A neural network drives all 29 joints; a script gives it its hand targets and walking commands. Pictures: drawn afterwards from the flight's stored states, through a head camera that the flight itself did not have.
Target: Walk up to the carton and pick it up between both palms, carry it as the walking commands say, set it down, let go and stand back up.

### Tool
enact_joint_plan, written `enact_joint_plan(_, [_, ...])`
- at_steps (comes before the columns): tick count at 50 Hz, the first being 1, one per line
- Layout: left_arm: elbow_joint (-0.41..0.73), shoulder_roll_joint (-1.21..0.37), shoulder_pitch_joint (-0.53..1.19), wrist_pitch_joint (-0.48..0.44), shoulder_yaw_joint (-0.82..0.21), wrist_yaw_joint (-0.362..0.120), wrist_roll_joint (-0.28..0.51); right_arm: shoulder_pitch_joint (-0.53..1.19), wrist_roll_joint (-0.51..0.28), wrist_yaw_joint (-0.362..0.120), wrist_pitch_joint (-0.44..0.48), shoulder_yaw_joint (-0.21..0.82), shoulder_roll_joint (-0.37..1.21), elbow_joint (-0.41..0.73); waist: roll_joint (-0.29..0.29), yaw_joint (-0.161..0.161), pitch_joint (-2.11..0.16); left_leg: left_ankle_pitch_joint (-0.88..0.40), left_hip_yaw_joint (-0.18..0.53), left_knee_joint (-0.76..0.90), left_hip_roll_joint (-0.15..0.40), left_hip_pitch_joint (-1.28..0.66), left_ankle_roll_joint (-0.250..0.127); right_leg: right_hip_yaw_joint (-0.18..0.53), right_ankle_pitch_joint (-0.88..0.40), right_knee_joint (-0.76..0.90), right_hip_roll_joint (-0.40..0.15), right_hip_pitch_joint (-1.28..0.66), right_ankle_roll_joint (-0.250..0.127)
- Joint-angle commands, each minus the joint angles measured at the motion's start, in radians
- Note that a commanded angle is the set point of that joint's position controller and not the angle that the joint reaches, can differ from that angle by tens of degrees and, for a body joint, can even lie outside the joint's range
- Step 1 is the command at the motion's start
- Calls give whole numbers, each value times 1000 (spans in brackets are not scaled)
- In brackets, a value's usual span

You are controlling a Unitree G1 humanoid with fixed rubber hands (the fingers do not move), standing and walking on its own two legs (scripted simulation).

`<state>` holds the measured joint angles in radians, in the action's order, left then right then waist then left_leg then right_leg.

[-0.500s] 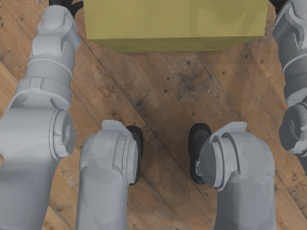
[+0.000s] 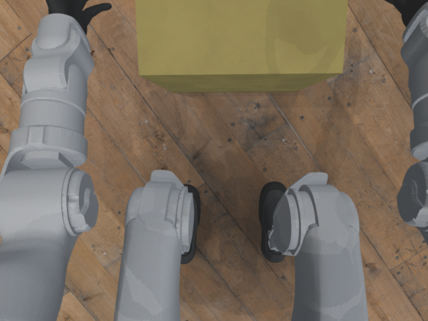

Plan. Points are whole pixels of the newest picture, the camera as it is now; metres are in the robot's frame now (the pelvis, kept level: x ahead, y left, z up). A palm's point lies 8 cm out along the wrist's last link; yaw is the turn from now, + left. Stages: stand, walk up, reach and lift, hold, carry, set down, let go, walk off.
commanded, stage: set down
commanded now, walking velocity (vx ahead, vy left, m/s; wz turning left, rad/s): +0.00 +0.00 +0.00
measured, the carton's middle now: (235, 43) +0.54 -0.01 -0.27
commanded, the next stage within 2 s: let go in 1.12 s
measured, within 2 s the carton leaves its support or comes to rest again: neither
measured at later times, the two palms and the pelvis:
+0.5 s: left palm out of the picture +0.55 +0.23 +0.02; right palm out of the picture +0.56 -0.25 +0.02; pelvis +0.01 +0.00 +0.12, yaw +0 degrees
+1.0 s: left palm out of the picture +0.55 +0.23 +0.17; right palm out of the picture +0.56 -0.25 +0.17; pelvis +0.03 +0.00 +0.25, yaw +0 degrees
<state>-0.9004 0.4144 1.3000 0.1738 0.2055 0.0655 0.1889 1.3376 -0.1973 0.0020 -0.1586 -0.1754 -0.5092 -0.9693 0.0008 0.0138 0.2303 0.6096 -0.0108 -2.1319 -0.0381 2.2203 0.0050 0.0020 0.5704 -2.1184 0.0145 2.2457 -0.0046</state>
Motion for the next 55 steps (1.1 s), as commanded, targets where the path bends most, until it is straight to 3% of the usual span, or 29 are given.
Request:
enact_joint_plan(1, [98, 139, 210, -3, 44, -15, -22, 209, 21, -21, 4, -43, -154, 97, -16, -2, -1198, -331, -31, 245, -2, -548, 20, -22, -323, 220, 16, -625, 1])
enact_joint_plan(9, [115, 147, 196, 15, 83, -46, -52, 199, 52, -50, -21, -73, -142, 140, -24, 2, -1265, -354, -33, 376, -14, -602, 15, -28, -332, 357, 26, -674, 3])
enact_joint_plan(24, [222, 149, 127, 60, 116, -82, -62, 135, 86, -84, -66, -114, -152, 247, -38, -1, -1403, -457, -42, 634, -32, -776, 22, -26, -474, 607, 32, -941, 8])
enact_joint_plan(46, [162, 108, 55, 36, 154, -124, -111, 59, 131, -116, -40, -136, -102, 177, -41, 5, -1296, -527, -32, 1089, -20, -1049, 31, 12, -570, 1044, 11, -1288, 25])
enact_joint_plan(55, [86, 47, -7, 3, 174, -126, -194, -5, 190, -122, -5, -153, -54, 108, -35, 4, -1180, -563, -11, 1176, -6, -1123, 40, -5, -594, 1137, 12, -1296, 22])
